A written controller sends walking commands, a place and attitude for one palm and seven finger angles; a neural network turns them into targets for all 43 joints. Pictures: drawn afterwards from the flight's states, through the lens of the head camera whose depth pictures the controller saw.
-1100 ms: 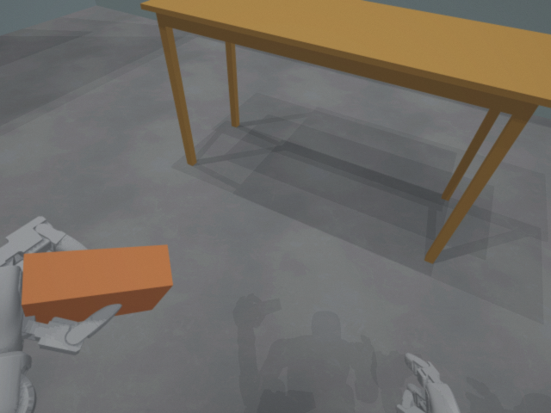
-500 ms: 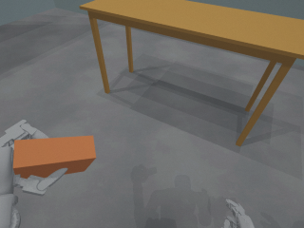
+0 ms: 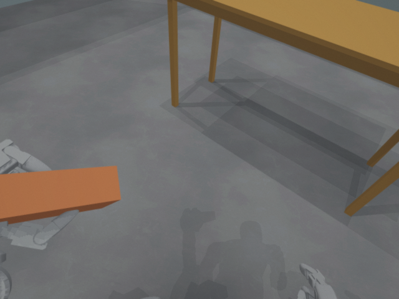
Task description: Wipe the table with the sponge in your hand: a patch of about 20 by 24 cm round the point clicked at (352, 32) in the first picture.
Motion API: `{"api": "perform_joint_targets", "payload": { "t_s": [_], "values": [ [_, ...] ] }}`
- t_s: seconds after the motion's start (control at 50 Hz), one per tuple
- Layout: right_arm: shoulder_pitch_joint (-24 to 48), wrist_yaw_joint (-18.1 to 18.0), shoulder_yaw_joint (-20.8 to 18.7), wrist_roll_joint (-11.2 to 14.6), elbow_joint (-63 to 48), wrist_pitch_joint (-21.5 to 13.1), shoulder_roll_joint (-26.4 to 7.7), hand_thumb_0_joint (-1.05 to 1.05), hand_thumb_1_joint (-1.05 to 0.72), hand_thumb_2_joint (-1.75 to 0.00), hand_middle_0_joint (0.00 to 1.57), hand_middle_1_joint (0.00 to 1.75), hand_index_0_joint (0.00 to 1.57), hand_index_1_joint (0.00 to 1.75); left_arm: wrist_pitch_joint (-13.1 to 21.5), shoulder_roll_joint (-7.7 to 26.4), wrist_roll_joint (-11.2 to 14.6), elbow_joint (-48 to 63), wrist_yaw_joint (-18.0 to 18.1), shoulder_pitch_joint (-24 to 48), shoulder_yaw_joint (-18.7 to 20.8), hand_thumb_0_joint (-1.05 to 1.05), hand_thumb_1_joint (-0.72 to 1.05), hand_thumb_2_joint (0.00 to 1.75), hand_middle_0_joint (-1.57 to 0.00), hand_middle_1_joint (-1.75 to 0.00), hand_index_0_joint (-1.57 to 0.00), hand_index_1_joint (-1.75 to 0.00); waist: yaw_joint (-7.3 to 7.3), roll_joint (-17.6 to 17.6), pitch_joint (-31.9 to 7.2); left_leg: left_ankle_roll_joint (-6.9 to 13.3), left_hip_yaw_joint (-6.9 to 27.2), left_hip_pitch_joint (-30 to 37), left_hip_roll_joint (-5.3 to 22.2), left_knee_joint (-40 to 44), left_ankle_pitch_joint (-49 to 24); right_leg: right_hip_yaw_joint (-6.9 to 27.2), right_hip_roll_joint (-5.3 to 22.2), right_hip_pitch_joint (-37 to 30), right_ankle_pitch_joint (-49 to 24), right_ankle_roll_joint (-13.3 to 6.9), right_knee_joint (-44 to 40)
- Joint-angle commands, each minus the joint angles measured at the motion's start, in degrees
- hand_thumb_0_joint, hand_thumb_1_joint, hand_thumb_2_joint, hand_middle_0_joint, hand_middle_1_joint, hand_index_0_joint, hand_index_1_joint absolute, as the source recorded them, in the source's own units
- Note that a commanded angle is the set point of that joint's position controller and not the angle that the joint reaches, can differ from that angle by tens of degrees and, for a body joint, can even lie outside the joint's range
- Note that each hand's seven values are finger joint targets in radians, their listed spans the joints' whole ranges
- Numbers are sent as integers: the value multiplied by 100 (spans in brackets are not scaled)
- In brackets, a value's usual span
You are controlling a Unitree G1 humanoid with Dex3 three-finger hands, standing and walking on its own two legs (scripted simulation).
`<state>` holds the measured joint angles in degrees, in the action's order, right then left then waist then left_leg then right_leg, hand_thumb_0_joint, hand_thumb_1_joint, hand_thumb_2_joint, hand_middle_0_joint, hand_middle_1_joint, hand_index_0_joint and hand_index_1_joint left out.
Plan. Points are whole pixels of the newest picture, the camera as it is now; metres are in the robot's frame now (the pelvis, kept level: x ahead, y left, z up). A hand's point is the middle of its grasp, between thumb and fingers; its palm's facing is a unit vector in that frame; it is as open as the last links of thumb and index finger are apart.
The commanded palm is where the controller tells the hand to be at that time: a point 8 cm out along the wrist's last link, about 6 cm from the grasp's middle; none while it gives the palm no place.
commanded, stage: walk to a spot facing it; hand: left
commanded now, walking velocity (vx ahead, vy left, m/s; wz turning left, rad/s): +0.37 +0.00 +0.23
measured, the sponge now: (78, 193) +0.23 +0.20 +0.16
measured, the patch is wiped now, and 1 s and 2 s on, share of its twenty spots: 0.00 0.00 0.00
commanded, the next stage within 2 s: none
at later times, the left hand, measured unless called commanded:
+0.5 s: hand (105, 131) +0.33 +0.19 +0.19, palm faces +0.48 -0.75 -0.46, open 9.1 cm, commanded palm +0.26 +0.23 +0.20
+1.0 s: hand (103, 81) +0.42 +0.21 +0.21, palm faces +0.60 -0.65 -0.47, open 9.1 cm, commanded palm +0.37 +0.25 +0.20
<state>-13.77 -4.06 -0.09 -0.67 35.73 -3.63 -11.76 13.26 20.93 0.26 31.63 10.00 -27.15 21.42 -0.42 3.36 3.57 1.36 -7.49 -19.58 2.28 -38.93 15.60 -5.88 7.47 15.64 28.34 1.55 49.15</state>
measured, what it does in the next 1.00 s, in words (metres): walks ahead, turning left: right foot, then left foot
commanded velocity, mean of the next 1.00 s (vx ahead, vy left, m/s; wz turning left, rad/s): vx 0.36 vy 0.00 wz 0.34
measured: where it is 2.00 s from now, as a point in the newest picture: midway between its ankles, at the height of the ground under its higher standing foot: (201, 237)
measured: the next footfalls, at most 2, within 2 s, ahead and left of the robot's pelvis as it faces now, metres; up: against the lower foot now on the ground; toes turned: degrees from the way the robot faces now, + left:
right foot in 0.32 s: +0.21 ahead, -0.15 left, +0.00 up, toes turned -6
left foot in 0.74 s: +0.32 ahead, +0.09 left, +0.00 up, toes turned +21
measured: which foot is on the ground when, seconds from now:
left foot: down 0.00-0.32, up 0.34-0.72, down 0.74-1.00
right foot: up 0.00-0.30, down 0.32-0.74, up 0.76-1.00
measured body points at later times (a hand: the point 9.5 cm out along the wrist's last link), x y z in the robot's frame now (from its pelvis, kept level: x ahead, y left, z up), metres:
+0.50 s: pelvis +0.14 -0.07 +0.02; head +0.18 -0.08 +0.46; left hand +0.30 +0.22 +0.21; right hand +0.34 -0.29 -0.09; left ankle +0.11 +0.06 -0.62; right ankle +0.17 -0.15 -0.71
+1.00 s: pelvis +0.29 -0.07 +0.01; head +0.31 -0.07 +0.46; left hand +0.39 +0.25 +0.24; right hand +0.50 -0.20 -0.08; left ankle +0.29 +0.08 -0.71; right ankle +0.36 -0.19 -0.70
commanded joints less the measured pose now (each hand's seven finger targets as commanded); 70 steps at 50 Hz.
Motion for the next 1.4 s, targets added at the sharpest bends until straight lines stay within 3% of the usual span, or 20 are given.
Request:
{"api": "perform_joint_targets", "payload": {
  "t_s": [0.0,0.12,0.26,0.28,0.32,0.34,0.5,0.68,0.72,0.74,0.96,1.0,1.02,1.04,1.16,1.3,1.32,1.34,1.36,1.38],
  "values": [
    [492,53,-299,52,-736,-406,-589,0,-90,-90,20,30,20,30,353,1055,16,1223,68,739,601,0,10,130,-120,-160,-120,-160,255,-1283,-820,1612,3947,2171,2372,1998,-1015,756,-63,2808,524,10,2588],
    [498,67,-282,110,-751,-529,-538,0,-90,-90,20,30,20,30,246,650,82,1199,-70,184,356,0,10,130,-120,-160,-120,-160,34,-1616,-679,927,1387,1065,1371,2219,-769,-31,-62,1636,-769,141,739],
    [606,-102,-223,60,-755,-454,-518,0,-90,-90,20,30,20,30,106,732,82,494,-115,620,372,0,10,130,-120,-160,-120,-160,-69,-1285,-693,570,717,370,1046,1042,-309,-736,-610,-561,-1280,123,-1766],
    [586,-106,-206,88,-768,-412,-451,0,-90,-90,20,30,20,30,40,723,49,492,-117,722,303,0,10,130,-120,-160,-120,-160,-71,-726,-869,431,462,39,732,7,-199,-404,-415,-1165,-1214,-6,-2193],
    [924,-78,-182,84,-986,-367,-406,0,-90,-90,20,30,20,30,-33,1331,39,575,-47,835,705,0,10,130,-120,-160,-120,-160,-218,1549,-981,3,386,-2250,-260,-3231,1835,3613,1995,-2026,-1146,-1174,-3393],
    [788,-28,-252,30,-885,-403,-535,0,-90,-90,20,30,20,30,72,1261,106,717,-63,1022,688,0,10,130,-120,-160,-120,-160,-117,1114,-921,-52,974,-2033,9,-3760,1379,3604,2028,-1522,-370,-1102,-3644],
    [775,39,-221,22,-935,-53,-459,0,-90,-90,20,30,20,30,275,1124,99,1056,15,49,857,0,10,130,-120,-160,-120,-160,-8,219,-760,-273,236,-1479,508,-1626,206,210,1350,-1115,-2799,-904,-3103],
    [291,-56,-351,44,-1130,-165,-531,0,-90,-90,20,30,20,30,195,898,87,1232,232,516,471,0,10,130,-120,-160,-120,-160,194,-125,-1187,-2,-610,1135,-157,1135,-437,-587,920,-675,-3598,-449,-695],
    [421,-4,-369,53,-1194,-226,-697,0,-90,-90,20,30,20,30,363,949,125,1434,227,616,568,0,10,130,-120,-160,-120,-160,152,-2200,-1453,1264,3081,2717,1969,1717,-2172,-363,-313,1626,157,75,2073],
    [458,110,-315,100,-1159,-255,-705,0,-90,-90,20,30,20,30,394,1140,50,1188,142,875,555,0,10,130,-120,-160,-120,-160,136,-1867,-1194,1559,3909,2250,2333,2016,-1938,322,-311,2081,806,-12,2591],
    [520,17,-286,133,-851,-469,-554,0,-90,-90,20,30,20,30,247,664,161,782,-58,172,598,0,10,130,-120,-160,-120,-160,-41,-1411,-798,540,1069,-478,1060,1623,1591,-654,-515,-622,-770,241,-1415],
    [477,-41,-230,161,-865,-389,-401,0,-90,-90,20,30,20,30,96,774,75,524,-59,557,512,0,10,130,-120,-160,-120,-160,-63,-94,-739,206,488,-1306,474,-222,1839,479,257,-1236,176,-103,-2657],
    [552,-42,-183,142,-891,-357,-269,0,-90,-90,20,30,20,30,11,1106,50,321,-20,685,672,0,10,130,-120,-160,-120,-160,-149,1785,-536,-87,11,-2436,-177,-2105,1919,2770,1703,-1555,413,-778,-3518],
    [869,-30,-228,88,-901,-435,-522,0,-90,-90,20,30,20,30,-2,1246,136,465,28,985,698,0,10,130,-120,-160,-120,-160,-206,1597,-500,-159,672,-2779,56,-3188,1589,3504,2347,-1525,46,-1170,-3764],
    [866,16,-158,39,-788,-211,-481,0,-90,-90,20,30,20,30,190,958,14,945,-18,1005,429,0,10,130,-120,-160,-120,-160,-53,666,-318,-283,240,-1632,420,-1965,775,196,1517,-1132,-3211,-723,-3023],
    [437,12,-365,77,-1259,-169,-422,0,-90,-90,20,30,20,30,129,991,125,1666,252,442,638,0,10,130,-120,-160,-120,-160,112,160,-1272,-150,-912,816,-390,924,-190,-744,1096,-892,-4111,-425,-808],
    [352,-27,-435,112,-1276,-171,-537,0,-90,-90,20,30,20,30,220,1041,120,1756,263,471,699,0,10,130,-120,-160,-120,-160,267,-718,-1560,98,-290,2057,-55,1112,-462,-792,876,72,-3613,-164,556],
    [442,12,-476,97,-1281,-174,-699,0,-90,-90,20,30,20,30,323,935,172,1818,256,420,697,0,10,130,-120,-160,-120,-160,248,-2451,-1614,889,2113,2690,1431,1467,-1934,-684,-40,1426,-254,176,2267],
    [461,137,-426,140,-1312,-257,-702,0,-90,-90,20,30,20,30,419,1115,128,1849,248,696,770,0,10,130,-120,-160,-120,-160,193,-2403,-1517,1513,3823,2688,2257,1774,-3157,21,-358,2198,1035,101,3054],
    [511,148,-482,180,-1170,-317,-745,0,-90,-90,20,30,20,30,395,1453,91,1323,113,488,985,0,10,130,-120,-160,-120,-160,134,-1772,-1415,1579,3926,2504,2371,1706,-2630,546,-131,2574,784,97,3238]
  ]
}}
